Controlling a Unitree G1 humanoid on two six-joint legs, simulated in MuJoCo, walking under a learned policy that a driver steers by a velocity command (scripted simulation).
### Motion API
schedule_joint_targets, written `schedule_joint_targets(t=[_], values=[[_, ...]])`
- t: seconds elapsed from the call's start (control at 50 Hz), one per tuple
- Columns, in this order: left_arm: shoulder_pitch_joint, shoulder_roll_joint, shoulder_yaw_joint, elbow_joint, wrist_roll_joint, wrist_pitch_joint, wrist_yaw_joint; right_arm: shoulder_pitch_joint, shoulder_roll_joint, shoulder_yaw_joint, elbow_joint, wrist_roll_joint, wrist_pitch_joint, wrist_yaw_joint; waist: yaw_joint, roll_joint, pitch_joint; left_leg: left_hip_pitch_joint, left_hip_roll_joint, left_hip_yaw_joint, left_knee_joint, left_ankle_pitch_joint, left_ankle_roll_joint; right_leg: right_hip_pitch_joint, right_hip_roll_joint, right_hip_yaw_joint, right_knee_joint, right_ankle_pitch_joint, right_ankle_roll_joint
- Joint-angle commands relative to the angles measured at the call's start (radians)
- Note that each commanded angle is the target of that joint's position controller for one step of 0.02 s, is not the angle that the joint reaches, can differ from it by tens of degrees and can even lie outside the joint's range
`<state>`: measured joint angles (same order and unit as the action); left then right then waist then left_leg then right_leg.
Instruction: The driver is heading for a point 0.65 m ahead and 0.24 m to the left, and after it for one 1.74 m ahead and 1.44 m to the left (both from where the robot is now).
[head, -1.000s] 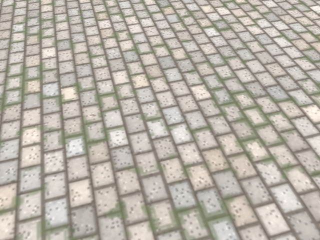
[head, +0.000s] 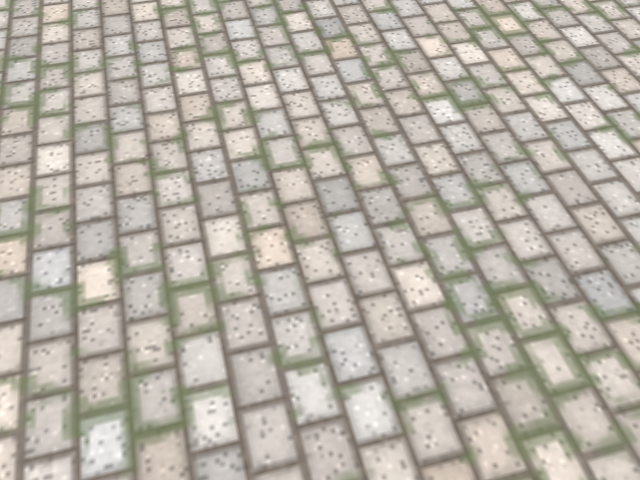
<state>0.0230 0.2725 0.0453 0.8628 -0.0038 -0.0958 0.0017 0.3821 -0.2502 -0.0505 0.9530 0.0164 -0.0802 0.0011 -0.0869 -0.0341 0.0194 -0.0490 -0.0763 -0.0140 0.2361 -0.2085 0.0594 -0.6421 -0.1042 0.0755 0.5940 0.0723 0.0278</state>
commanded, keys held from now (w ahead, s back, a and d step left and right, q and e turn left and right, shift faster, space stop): w+q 0.88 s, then q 0.12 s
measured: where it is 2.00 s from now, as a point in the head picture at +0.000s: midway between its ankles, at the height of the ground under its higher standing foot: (212, 413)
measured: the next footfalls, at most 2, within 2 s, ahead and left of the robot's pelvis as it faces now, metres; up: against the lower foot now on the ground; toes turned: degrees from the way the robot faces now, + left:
right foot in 0.12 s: +0.27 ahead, -0.15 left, +0.00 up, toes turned +6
left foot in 0.66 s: +0.47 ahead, +0.18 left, +0.00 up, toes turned +27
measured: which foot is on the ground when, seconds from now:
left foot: down 0.00-0.14, up 0.16-0.64, down 0.66-1.00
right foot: up 0.00-0.10, down 0.12-0.66, up 0.68-1.00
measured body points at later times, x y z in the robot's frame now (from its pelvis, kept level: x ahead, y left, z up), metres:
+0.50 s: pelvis +0.27 -0.03 +0.00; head +0.30 -0.02 +0.44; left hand +0.21 +0.25 -0.14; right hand +0.52 -0.23 -0.10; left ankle +0.38 +0.17 -0.69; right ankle +0.23 -0.15 -0.75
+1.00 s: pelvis +0.51 +0.12 +0.00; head +0.54 +0.16 +0.45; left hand +0.56 +0.45 -0.09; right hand +0.72 -0.10 -0.10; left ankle +0.44 +0.16 -0.75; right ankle +0.78 +0.07 -0.69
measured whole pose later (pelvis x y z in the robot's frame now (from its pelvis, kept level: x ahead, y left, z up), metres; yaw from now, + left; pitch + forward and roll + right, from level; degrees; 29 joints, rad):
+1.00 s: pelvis +0.51 +0.12 +0.00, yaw +35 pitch +2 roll -1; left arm 0.01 0.30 0.05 0.74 0.01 -0.10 -0.01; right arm 0.34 -0.28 -0.08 0.73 0.02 -0.03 -0.01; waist -0.07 -0.04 0.05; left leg -0.15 -0.11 -0.12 0.37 -0.24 0.09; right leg -0.65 -0.06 0.10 0.63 0.03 0.05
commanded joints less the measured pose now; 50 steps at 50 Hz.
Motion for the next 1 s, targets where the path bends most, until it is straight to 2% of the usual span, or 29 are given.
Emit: schedule_joint_targets(t=[0.02, 0.08, 0.1, 0.12, 0.14, 0.16, 0.18, 0.2, 0.22, 0.24, 0.26, 0.32, 0.38, 0.46, 0.54, 0.6, 0.62, 0.64, 0.66, 0.68, 0.7, 0.72, 0.74, 0.76, 0.8, 0.82, 0.88, 0.92, 1.0], values=[[-0.105, 0.067, 0.007, -0.084, -0.010, -0.020, -0.013, 0.014, -0.174, -0.040, -0.045, 0.013, -0.002, -0.014, 0.019, 0.094, 0.046, -0.094, 0.259, -0.186, -0.051, 0.117, 0.139, 0.105, 0.046, -0.015, -0.094, 0.037, 0.005], [-0.070, 0.119, 0.021, -0.088, -0.014, -0.033, -0.020, 0.007, -0.190, -0.052, -0.052, 0.011, 0.014, -0.023, 0.059, 0.123, 0.022, -0.030, 0.293, -0.247, 0.040, 0.142, 0.115, 0.192, 0.055, -0.005, -0.141, -0.072, -0.018], [-0.001, 0.139, 0.033, -0.072, -0.014, -0.037, -0.017, -0.002, -0.184, -0.052, -0.058, 0.009, 0.019, -0.023, 0.097, 0.131, -0.011, -0.034, 0.276, -0.246, 0.109, 0.208, 0.100, 0.288, 0.063, -0.020, -0.159, -0.116, -0.036], [0.139, 0.181, 0.054, -0.038, -0.007, -0.042, -0.011, -0.007, -0.151, -0.040, -0.071, 0.002, 0.021, -0.021, 0.160, 0.113, -0.106, -0.080, 0.213, -0.212, 0.278, 0.262, 0.072, 0.488, 0.043, -0.011, -0.158, -0.140, -0.073], [0.313, 0.250, 0.072, -0.019, 0.008, -0.041, -0.003, -0.006, -0.084, -0.017, -0.107, -0.020, 0.022, -0.018, 0.218, -0.007, -0.280, -0.237, 0.124, -0.139, 0.589, 0.067, 0.035, 0.771, -0.141, 0.166, -0.128, -0.199, -0.131], [0.360, 0.315, 0.087, 0.007, 0.007, -0.025, -0.009, 0.136, 0.013, 0.008, -0.134, 0.007, 0.004, -0.011, 0.141, -0.332, -0.391, -0.612, -0.002, -0.053, 0.909, -0.386, -0.022, 1.066, -0.351, 0.614, -0.237, -0.400, -0.281], [0.327, 0.194, 0.059, -0.014, 0.005, -0.025, -0.012, 0.093, -0.108, -0.017, -0.119, 0.030, 0.000, -0.016, 0.168, -0.207, -0.326, -0.709, 0.069, -0.141, 1.033, -0.366, -0.016, 0.998, -0.316, 0.646, -0.305, -0.561, -0.254], [0.261, 0.132, 0.041, -0.030, 0.002, -0.028, -0.011, -0.005, -0.171, -0.036, -0.141, 0.035, 0.001, -0.019, 0.175, -0.121, -0.192, -0.736, 0.108, -0.129, 1.042, -0.271, -0.007, 0.866, -0.274, 0.467, -0.316, -0.515, -0.204], [0.193, 0.114, 0.033, -0.036, 0.007, -0.027, -0.013, -0.038, -0.159, -0.039, -0.146, 0.028, 0.007, -0.024, 0.145, -0.054, -0.124, -0.692, 0.151, -0.110, 1.019, -0.187, -0.014, 0.737, -0.232, 0.343, -0.333, -0.377, -0.184], [0.157, 0.088, 0.027, -0.034, 0.011, -0.025, -0.013, -0.057, -0.146, -0.043, -0.153, 0.015, 0.011, -0.023, 0.126, -0.055, -0.073, -0.666, 0.177, -0.112, 0.972, -0.133, -0.020, 0.649, -0.198, 0.256, -0.359, -0.286, -0.180], [0.139, 0.079, 0.024, -0.028, 0.019, -0.026, -0.011, -0.048, -0.125, -0.046, -0.157, 0.016, 0.020, -0.017, 0.102, -0.080, -0.052, -0.617, 0.201, -0.112, 0.943, -0.099, -0.022, 0.589, -0.171, 0.179, -0.387, -0.240, -0.171], [0.145, 0.097, 0.035, -0.009, 0.014, -0.034, -0.006, -0.075, -0.079, -0.042, -0.191, 0.018, 0.044, -0.006, 0.088, -0.063, -0.015, -0.624, 0.220, -0.088, 0.894, -0.043, -0.036, 0.536, -0.165, 0.056, -0.443, -0.125, -0.198], [0.162, 0.128, 0.046, 0.005, 0.015, -0.031, 0.002, -0.137, -0.074, -0.039, -0.229, 0.010, 0.051, 0.001, 0.095, -0.027, 0.009, -0.673, 0.222, -0.087, 0.765, 0.066, -0.051, 0.551, -0.171, -0.037, -0.468, -0.041, -0.211], [0.185, 0.159, 0.054, 0.010, 0.010, -0.018, 0.011, -0.261, -0.060, -0.026, -0.275, 0.007, 0.041, 0.028, 0.134, -0.011, 0.039, -0.634, 0.205, -0.019, 0.550, 0.226, -0.042, 0.574, -0.149, -0.168, -0.474, -0.002, -0.190], [0.250, 0.189, 0.064, 0.029, -0.008, 0.007, 0.013, -0.371, -0.062, -0.020, -0.335, 0.007, 0.043, 0.051, 0.163, -0.006, 0.072, -0.643, 0.182, 0.036, 0.436, 0.190, -0.012, 0.687, -0.182, -0.228, -0.432, 0.058, -0.168], [0.244, 0.226, 0.076, 0.025, -0.021, 0.028, 0.017, -0.345, -0.103, -0.039, -0.356, 0.006, 0.050, 0.060, 0.114, -0.046, 0.027, -0.529, 0.112, 0.104, 0.407, 0.054, 0.040, 0.749, -0.194, -0.276, -0.284, 0.423, -0.139], [0.238, 0.240, 0.081, 0.021, -0.024, 0.036, 0.020, -0.272, -0.131, -0.055, -0.344, 0.007, 0.053, 0.059, 0.066, -0.059, -0.022, -0.425, 0.071, 0.131, 0.404, 0.010, 0.065, 0.748, -0.187, -0.291, -0.163, 0.570, -0.130], [0.222, 0.241, 0.080, 0.014, -0.028, 0.044, 0.023, -0.127, -0.173, -0.082, -0.307, 0.010, 0.055, 0.053, -0.019, -0.044, -0.096, -0.226, 0.024, 0.147, 0.343, 0.051, 0.098, 0.690, -0.158, -0.317, 0.030, 0.606, -0.105], [0.232, 0.211, 0.068, 0.002, -0.010, 0.041, 0.026, 0.050, -0.246, -0.119, -0.258, 0.012, 0.065, 0.032, -0.094, 0.028, -0.186, 0.086, 0.061, 0.031, 0.317, 0.071, 0.145, 0.468, -0.121, -0.319, 0.316, 0.377, -0.060], [0.327, 0.051, 0.018, -0.058, 0.034, 0.016, 0.009, 0.025, -0.367, -0.134, -0.258, 0.021, 0.060, 0.021, 0.035, 0.318, -0.251, 0.424, 0.329, -0.517, 0.249, -0.047, 0.318, -0.006, 0.074, -0.262, 0.680, -0.582, 0.002], [0.243, 0.108, 0.020, -0.075, -0.004, -0.030, -0.006, 0.058, -0.301, -0.109, -0.298, 0.008, 0.043, 0.027, -0.025, 0.213, -0.404, 0.485, 0.418, -0.827, 0.073, -0.207, 0.382, -0.127, 0.122, -0.010, 0.811, -0.686, -0.009], [0.128, 0.165, 0.036, -0.109, -0.045, -0.051, -0.013, 0.026, -0.240, -0.090, -0.286, -0.003, 0.027, 0.032, -0.045, 0.144, -0.260, 0.401, 0.394, -0.697, 0.040, -0.132, 0.320, -0.214, 0.075, 0.008, 0.804, -0.585, -0.034], [0.117, 0.152, 0.030, -0.114, -0.037, -0.062, -0.009, -0.031, -0.213, -0.082, -0.289, 0.000, 0.017, 0.032, -0.002, 0.080, -0.172, 0.256, 0.354, -0.571, 0.045, -0.040, 0.285, -0.187, 0.032, 0.007, 0.720, -0.493, -0.049], [0.128, 0.154, 0.035, -0.099, -0.011, -0.061, 0.000, -0.106, -0.179, -0.070, -0.301, 0.001, 0.014, 0.030, 0.045, 0.039, -0.113, 0.109, 0.312, -0.468, 0.041, 0.070, 0.256, -0.113, -0.002, 0.008, 0.631, -0.440, -0.042], [0.169, 0.164, 0.046, -0.094, 0.005, -0.035, -0.001, -0.166, -0.153, -0.058, -0.325, -0.015, 0.012, 0.024, 0.101, 0.068, -0.082, -0.052, 0.268, -0.382, 0.003, 0.202, 0.241, 0.011, -0.027, 0.016, 0.538, -0.388, -0.025], [0.173, 0.149, 0.045, -0.099, 0.011, -0.024, -0.001, -0.163, -0.159, -0.059, -0.323, -0.010, 0.009, 0.019, 0.108, 0.063, -0.075, -0.090, 0.260, -0.356, -0.009, 0.249, 0.245, 0.027, -0.024, 0.005, 0.496, -0.374, -0.010], [0.089, 0.108, 0.034, -0.135, 0.023, -0.007, 0.004, -0.114, -0.195, -0.070, -0.307, -0.003, 0.007, -0.002, 0.092, 0.059, -0.036, -0.156, 0.223, -0.279, -0.028, 0.307, 0.235, 0.010, 0.002, -0.016, 0.323, -0.236, 0.031], [0.016, 0.090, 0.026, -0.160, 0.025, -0.008, 0.002, -0.099, -0.203, -0.073, -0.299, -0.002, 0.017, -0.015, 0.072, 0.080, -0.010, -0.198, 0.171, -0.212, 0.010, 0.423, 0.190, 0.053, 0.044, -0.031, 0.158, -0.109, 0.039], [-0.072, 0.079, 0.021, -0.203, 0.011, -0.012, -0.015, -0.032, -0.207, -0.078, -0.272, 0.005, 0.047, -0.027, 0.031, 0.128, -0.041, -0.211, 0.144, -0.224, 0.096, 0.420, 0.114, 0.182, 0.131, -0.046, -0.032, 0.060, 0.024]])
